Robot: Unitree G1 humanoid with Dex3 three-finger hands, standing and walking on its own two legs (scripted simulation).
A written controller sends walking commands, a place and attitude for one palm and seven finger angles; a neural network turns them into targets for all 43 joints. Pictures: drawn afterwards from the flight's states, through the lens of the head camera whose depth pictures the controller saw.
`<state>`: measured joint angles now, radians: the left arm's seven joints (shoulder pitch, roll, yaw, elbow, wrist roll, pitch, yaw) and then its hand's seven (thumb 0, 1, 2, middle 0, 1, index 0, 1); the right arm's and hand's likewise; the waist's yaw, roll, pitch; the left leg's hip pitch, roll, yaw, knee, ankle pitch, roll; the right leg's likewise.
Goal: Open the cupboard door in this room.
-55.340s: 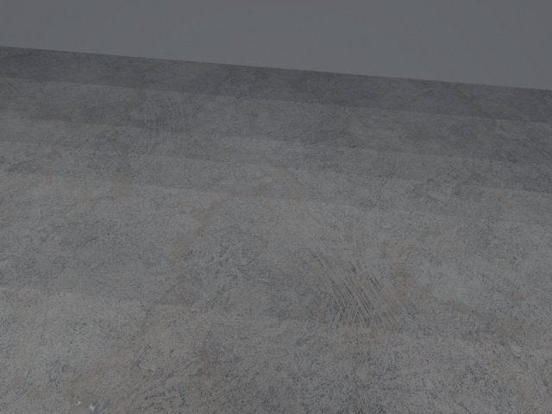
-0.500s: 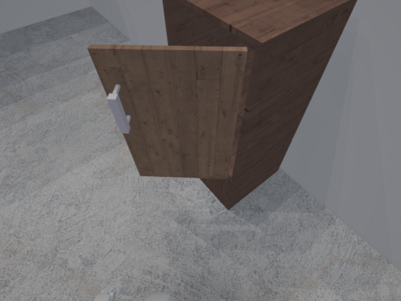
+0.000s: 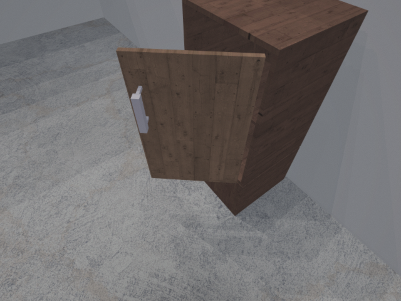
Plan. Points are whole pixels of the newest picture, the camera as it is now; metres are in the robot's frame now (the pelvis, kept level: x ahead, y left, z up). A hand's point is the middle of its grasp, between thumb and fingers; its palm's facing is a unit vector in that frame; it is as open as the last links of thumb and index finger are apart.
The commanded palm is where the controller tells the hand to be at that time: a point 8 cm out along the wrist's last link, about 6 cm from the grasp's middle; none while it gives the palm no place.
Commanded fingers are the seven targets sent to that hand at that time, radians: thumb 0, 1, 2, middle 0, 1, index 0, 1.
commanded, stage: come to a stop and stand still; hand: left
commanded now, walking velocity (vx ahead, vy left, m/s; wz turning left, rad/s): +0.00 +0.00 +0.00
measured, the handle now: (141, 109) +0.61 +0.23 -0.01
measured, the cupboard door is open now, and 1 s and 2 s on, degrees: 49 49 49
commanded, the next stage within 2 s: look again from close up in 0.12 s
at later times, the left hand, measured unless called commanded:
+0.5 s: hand out of the picture +0.05 +0.19 -0.17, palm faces -0.02 -0.97 -0.25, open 7.3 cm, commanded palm none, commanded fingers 0.00 0.90 0.90 -0.20 -0.30 -0.20 -0.30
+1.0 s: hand (117, 251) +0.21 +0.19 -0.02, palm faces +0.24 -0.97 -0.07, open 7.6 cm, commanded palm +0.13 +0.24 -0.06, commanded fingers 0.00 0.64 0.79 -0.22 -0.47 -0.22 -0.47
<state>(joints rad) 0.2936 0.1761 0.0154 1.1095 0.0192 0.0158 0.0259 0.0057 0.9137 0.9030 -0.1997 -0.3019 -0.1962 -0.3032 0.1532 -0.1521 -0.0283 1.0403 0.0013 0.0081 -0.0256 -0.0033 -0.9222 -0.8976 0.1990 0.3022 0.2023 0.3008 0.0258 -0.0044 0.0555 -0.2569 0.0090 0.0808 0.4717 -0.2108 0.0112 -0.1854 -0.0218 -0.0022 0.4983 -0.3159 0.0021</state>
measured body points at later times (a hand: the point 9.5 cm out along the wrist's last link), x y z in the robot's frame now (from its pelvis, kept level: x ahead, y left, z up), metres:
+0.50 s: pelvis +0.01 +0.00 +0.00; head +0.03 -0.01 +0.45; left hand +0.05 +0.24 -0.15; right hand +0.01 -0.22 -0.17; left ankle +0.02 +0.11 -0.74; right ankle -0.03 -0.12 -0.74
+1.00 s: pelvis +0.00 -0.01 -0.02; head +0.02 -0.01 +0.43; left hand +0.19 +0.24 -0.02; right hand +0.15 -0.26 -0.12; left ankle +0.03 +0.11 -0.74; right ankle -0.03 -0.12 -0.74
